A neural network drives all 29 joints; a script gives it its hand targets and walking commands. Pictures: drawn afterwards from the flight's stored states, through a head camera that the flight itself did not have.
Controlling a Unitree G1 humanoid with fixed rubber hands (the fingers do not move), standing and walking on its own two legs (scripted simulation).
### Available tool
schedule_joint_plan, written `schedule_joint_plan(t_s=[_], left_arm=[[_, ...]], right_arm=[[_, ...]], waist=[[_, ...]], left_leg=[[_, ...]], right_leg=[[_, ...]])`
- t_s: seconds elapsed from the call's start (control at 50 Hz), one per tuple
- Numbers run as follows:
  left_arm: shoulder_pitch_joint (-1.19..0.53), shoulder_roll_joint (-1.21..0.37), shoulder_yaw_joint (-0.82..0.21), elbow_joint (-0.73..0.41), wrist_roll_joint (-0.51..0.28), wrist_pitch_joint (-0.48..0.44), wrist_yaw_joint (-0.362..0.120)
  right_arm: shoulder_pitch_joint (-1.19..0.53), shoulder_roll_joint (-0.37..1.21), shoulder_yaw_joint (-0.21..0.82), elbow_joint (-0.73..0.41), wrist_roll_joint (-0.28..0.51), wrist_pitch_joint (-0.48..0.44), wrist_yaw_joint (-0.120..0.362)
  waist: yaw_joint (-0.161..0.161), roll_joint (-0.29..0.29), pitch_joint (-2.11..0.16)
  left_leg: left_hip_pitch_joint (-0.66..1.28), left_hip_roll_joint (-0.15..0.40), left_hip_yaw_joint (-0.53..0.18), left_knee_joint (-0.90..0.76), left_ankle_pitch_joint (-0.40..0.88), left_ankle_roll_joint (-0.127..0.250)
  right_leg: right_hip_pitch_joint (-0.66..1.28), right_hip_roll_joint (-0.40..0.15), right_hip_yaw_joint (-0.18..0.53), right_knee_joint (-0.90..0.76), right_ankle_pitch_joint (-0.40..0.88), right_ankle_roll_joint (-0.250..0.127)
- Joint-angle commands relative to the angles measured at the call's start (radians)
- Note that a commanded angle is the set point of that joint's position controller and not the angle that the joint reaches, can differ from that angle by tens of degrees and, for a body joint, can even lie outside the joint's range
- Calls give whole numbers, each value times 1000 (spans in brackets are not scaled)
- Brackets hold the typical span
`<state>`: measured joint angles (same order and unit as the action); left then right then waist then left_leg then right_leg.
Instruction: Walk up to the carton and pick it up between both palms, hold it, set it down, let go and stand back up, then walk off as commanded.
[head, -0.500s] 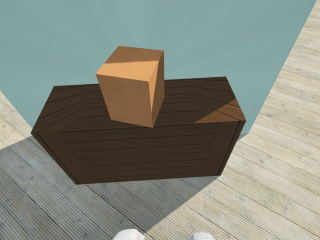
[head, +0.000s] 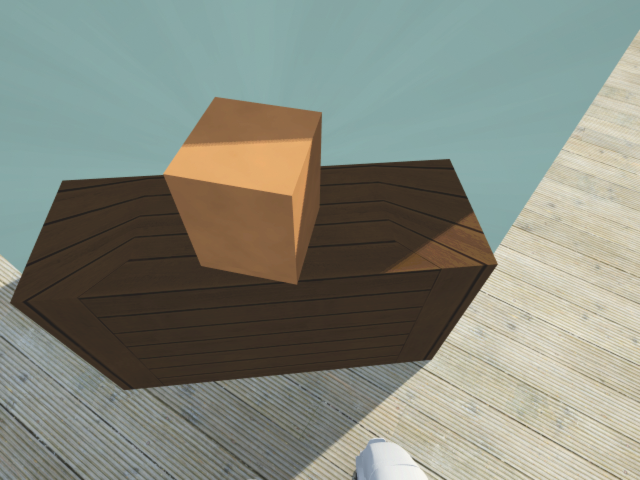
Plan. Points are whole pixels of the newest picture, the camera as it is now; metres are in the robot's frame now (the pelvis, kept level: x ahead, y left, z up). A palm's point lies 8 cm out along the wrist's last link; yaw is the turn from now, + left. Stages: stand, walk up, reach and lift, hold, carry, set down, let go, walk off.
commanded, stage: walk up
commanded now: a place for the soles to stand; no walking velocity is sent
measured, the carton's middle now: (257, 194) +0.60 +0.11 -0.06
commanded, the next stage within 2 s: none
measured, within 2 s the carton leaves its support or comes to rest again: neither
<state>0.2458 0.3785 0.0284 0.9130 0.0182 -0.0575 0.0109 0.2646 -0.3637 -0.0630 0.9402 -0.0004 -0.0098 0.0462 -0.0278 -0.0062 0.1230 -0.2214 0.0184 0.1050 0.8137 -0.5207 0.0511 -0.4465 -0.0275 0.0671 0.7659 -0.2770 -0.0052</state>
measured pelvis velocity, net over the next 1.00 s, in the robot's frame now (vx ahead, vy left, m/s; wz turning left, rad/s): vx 0.18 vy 0.08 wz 0.04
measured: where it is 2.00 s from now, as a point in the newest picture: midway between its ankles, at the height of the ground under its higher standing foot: (287, 476)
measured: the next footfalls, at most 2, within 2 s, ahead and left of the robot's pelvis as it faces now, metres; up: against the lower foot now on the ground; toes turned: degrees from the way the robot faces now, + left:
left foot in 0.28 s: +0.15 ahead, +0.15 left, +0.00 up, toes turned +5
right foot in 0.62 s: +0.21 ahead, -0.04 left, +0.00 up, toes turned +3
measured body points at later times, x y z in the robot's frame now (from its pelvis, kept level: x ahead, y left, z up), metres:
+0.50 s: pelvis +0.12 +0.06 +0.00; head +0.16 +0.06 +0.45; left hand +0.19 +0.38 -0.11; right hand +0.17 -0.25 -0.12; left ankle +0.11 +0.14 -0.70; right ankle +0.16 -0.07 -0.66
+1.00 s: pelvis +0.18 +0.08 +0.00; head +0.23 +0.08 +0.44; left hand +0.24 +0.40 -0.12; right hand +0.25 -0.23 -0.13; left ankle +0.21 +0.20 -0.70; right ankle +0.21 -0.05 -0.70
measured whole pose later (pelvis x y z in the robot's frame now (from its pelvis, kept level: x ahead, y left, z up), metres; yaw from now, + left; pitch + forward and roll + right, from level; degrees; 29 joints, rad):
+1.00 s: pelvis +0.18 +0.08 +0.00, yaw +2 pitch -2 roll +0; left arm 0.24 0.37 0.03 0.91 0.01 -0.04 0.05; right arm 0.21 -0.37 -0.06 0.92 0.00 0.00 0.01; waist -0.03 0.03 0.14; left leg -0.42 0.02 0.02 0.86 -0.41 0.02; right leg -0.44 -0.03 0.00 0.90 -0.49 -0.01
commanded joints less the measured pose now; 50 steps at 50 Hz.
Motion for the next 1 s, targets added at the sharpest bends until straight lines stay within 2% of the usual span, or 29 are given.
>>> schedule_joint_plan(t_s=[0.0,0.02,0.04,0.08,0.14,0.2,0.22,0.24,0.26,0.28,0.34,0.38,0.42,0.46,0.52,0.56,0.58,0.6,0.62,0.64,0.7,0.72,0.78,0.82,0.84,0.86,0.9,0.94,0.98], left_arm=[[311,447,142,4,-11,-53,56],[166,439,128,-34,-12,-53,53],[102,408,123,-52,5,-52,52],[46,365,115,-51,-11,-49,46],[16,409,127,-79,19,-47,41],[-95,377,129,-103,9,-42,36],[-136,339,113,-103,14,-29,36],[-108,225,86,-107,12,-23,46],[-49,134,49,-112,-4,-17,59],[-78,234,57,-120,-25,-21,59],[3,277,77,-48,-23,-35,48],[16,259,65,-62,-23,-34,46],[1,220,62,-83,-25,-34,52],[-59,203,49,-96,-18,-37,51],[17,179,46,-77,-27,-44,52],[172,196,66,-16,-19,-51,64],[285,256,87,4,-4,-52,74],[309,365,118,10,-2,-46,84],[289,411,120,-26,-16,-32,91],[203,399,122,-57,-10,-35,92],[-8,323,90,-74,-4,-37,88],[-19,323,85,-86,8,-33,80],[-82,284,75,-72,20,-26,53],[-118,278,72,-91,11,-9,40],[-61,200,65,-97,-12,4,46],[-23,138,43,-95,-26,16,53],[-90,248,81,-55,-32,33,61],[-63,224,66,-42,-28,19,47],[-4,203,53,-28,-30,-6,44]], right_arm=[[-84,-228,-65,-224,-9,-2,-9],[-121,-289,-73,-199,-18,0,-16],[-136,-303,-81,-192,-26,2,-9],[-46,-277,-83,-132,-21,-5,9],[-25,-284,-106,-149,-23,8,27],[135,-267,-122,-105,-38,1,29],[302,-275,-134,-44,-23,-2,25],[382,-336,-160,-15,-55,-11,15],[323,-382,-151,-52,-52,-20,1],[190,-425,-147,-82,-21,-23,-2],[49,-311,-127,-131,-31,-30,-9],[111,-275,-113,-124,-17,-36,-23],[120,-259,-101,-135,-26,-30,-30],[130,-269,-98,-140,-17,-32,-42],[49,-246,-78,-152,-25,-10,-43],[-66,-234,-69,-178,-3,3,-38],[-105,-209,-54,-215,5,0,-40],[-57,-167,-46,-216,14,1,-43],[-101,-220,-58,-238,2,15,-49],[-136,-247,-67,-215,1,22,-58],[-72,-237,-80,-147,-12,22,-43],[-28,-246,-75,-116,-6,16,-40],[23,-210,-73,-91,0,0,-40],[151,-195,-77,-35,-1,-12,-46],[135,-240,-83,-29,-30,-18,-55],[86,-328,-100,-46,-43,-24,-60],[-12,-321,-82,-63,-20,-40,-57],[-44,-281,-62,-48,-2,-41,-66],[-136,-267,-56,-81,-1,-32,-58]], waist=[[151,-327,-176],[116,-157,-42],[75,-54,34],[18,-160,69],[22,-265,36],[-83,-225,-4],[-145,-104,-64],[-200,149,-69],[-158,294,-64],[-107,187,0],[-22,113,-67],[-70,189,-144],[-65,155,-149],[-61,63,-134],[-31,202,-113],[80,169,-132],[143,101,-224],[166,-126,-263],[153,-192,-221],[137,-129,-162],[30,-37,57],[23,-124,22],[9,-280,-43],[-54,-234,-153],[-28,-63,-194],[-11,159,-141],[-13,116,-136],[20,63,-148],[59,141,-196]], left_leg=[[-595,-44,-173,500,-116,6],[-554,1,-215,520,-144,-2],[-551,65,-232,474,-75,-21],[-401,75,-180,316,-2,-4],[-290,89,-147,213,-14,-32],[-37,48,-40,12,117,-31],[194,36,-42,-98,150,-46],[289,91,-278,-300,-47,5],[209,243,-658,-519,-182,7],[74,362,-888,-693,-228,60],[179,262,-546,-471,295,54],[336,228,-378,-340,758,-12],[337,233,-355,-283,861,108],[340,271,-343,-271,944,114],[160,186,-181,-199,937,103],[-86,107,-87,20,897,48],[-212,89,-88,205,854,7],[-406,4,-61,493,555,-57],[-515,-37,-198,551,-144,-63],[-514,-4,-221,611,-135,-55],[-351,60,-233,443,-44,-35],[-260,54,-182,364,-15,-27],[-148,36,-114,73,-29,-11],[38,8,-83,-213,168,-15],[59,59,-206,-303,191,-1],[46,261,-573,-425,205,13],[-9,340,-664,-401,369,119],[22,283,-501,-285,652,125],[-72,189,-302,-184,731,89]], right_leg=[[542,-386,799,-498,-234,-329],[320,-442,829,-561,-389,-363],[267,-385,681,-513,-428,-340],[83,-259,407,-452,-414,-231],[0,-279,367,-414,-436,-250],[-141,-207,228,-255,-326,-199],[-253,-158,96,-49,-328,-138],[-406,-3,-36,344,-255,-72],[-470,117,-15,572,-354,-39],[-431,104,25,573,-320,-43],[-314,-10,-31,469,-170,-13],[-320,-21,-64,350,-198,-10],[-312,-15,-113,265,-221,-12],[-310,-17,-120,213,-199,-19],[-111,26,-198,42,-118,-44],[222,39,-203,-144,203,-81],[420,-29,-31,-142,333,-153],[507,-291,379,-174,516,-288],[454,-448,674,-308,424,-411],[364,-457,706,-372,276,-454],[-43,-307,363,-258,226,-288],[-91,-250,292,-246,203,-257],[-67,-176,199,-238,61,-222],[-51,-192,141,-78,205,-157],[-54,-131,83,73,196,-118],[-184,-5,-10,274,-86,-42],[-110,27,22,270,-392,-24],[-59,-14,-26,188,-345,-23],[125,-33,-57,-22,71,-41]])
